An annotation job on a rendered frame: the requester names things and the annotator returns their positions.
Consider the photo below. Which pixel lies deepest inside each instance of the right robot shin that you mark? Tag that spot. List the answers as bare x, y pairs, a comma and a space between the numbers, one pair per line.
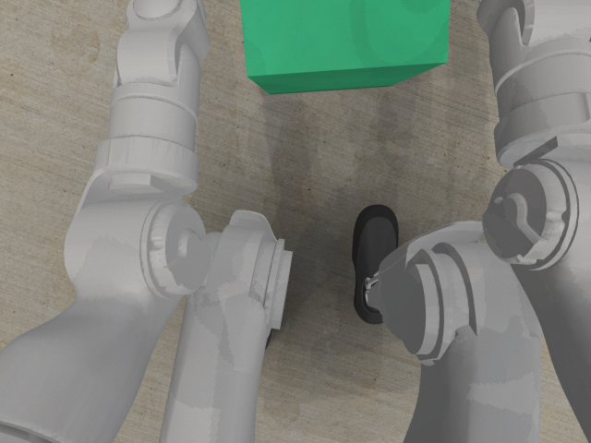
382, 295

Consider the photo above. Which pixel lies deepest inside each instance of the robot right thigh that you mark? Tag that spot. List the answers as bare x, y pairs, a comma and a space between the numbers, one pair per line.
461, 306

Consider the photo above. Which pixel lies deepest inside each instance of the robot left forearm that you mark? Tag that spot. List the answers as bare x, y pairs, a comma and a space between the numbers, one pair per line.
149, 152

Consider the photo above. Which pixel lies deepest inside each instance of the left robot upper arm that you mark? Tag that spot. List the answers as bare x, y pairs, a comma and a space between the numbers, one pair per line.
74, 378

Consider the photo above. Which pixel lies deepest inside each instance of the right robot upper arm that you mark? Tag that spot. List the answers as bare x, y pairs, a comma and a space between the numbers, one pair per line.
539, 220

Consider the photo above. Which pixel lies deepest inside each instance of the carton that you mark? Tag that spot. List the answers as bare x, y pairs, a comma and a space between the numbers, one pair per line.
296, 46

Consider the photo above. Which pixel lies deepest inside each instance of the robot right forearm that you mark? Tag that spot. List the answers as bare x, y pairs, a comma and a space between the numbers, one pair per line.
540, 56

